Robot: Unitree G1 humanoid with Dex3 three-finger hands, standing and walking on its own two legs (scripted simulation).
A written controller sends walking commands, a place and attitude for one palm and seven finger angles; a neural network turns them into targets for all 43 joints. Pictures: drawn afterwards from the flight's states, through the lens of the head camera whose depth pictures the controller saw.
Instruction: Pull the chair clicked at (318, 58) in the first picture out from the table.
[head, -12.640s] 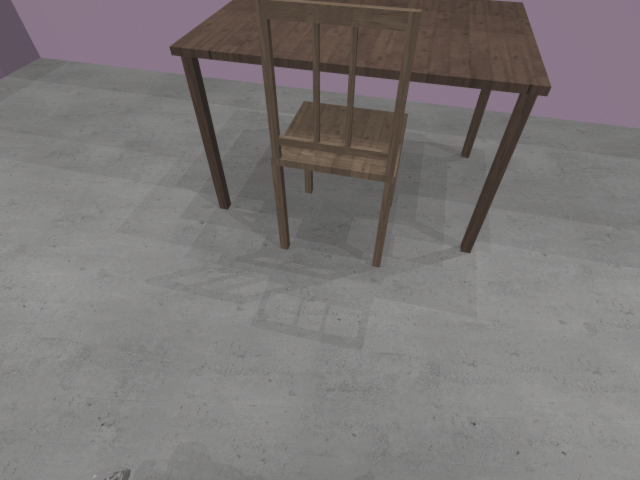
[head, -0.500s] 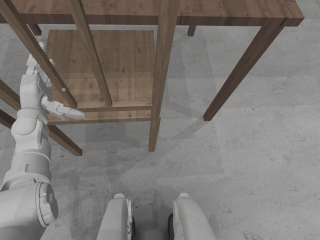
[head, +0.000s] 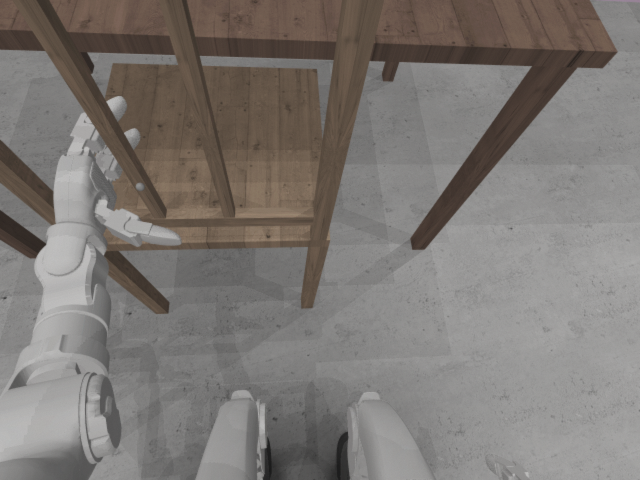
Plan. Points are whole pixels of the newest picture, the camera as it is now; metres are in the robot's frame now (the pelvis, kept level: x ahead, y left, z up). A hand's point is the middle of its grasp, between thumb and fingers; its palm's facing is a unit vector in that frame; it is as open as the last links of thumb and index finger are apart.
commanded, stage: hook a spindle and tug to test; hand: left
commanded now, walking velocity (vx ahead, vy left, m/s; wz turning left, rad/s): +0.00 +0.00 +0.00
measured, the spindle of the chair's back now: (113, 136) +0.48 +0.23 +0.08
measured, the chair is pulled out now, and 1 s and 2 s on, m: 0.00 0.00 0.06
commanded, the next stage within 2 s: step backward, pulling the chair out in 1.22 s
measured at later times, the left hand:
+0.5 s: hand (148, 181) +0.46 +0.20 +0.03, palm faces +0.05 -1.00 -0.04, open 7.1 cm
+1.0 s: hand (149, 188) +0.45 +0.20 +0.03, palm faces +0.03 -1.00 -0.03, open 5.0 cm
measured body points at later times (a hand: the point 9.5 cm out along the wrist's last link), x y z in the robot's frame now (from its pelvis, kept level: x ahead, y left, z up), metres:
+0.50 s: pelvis +0.00 +0.00 +0.00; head +0.15 +0.02 +0.42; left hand +0.45 +0.26 +0.03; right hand +0.06 -0.27 -0.12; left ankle +0.03 +0.10 -0.62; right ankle +0.02 -0.13 -0.62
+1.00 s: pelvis +0.01 +0.00 +0.01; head +0.15 +0.02 +0.43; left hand +0.45 +0.25 +0.03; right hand +0.08 -0.27 -0.11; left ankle +0.03 +0.10 -0.62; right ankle +0.02 -0.13 -0.62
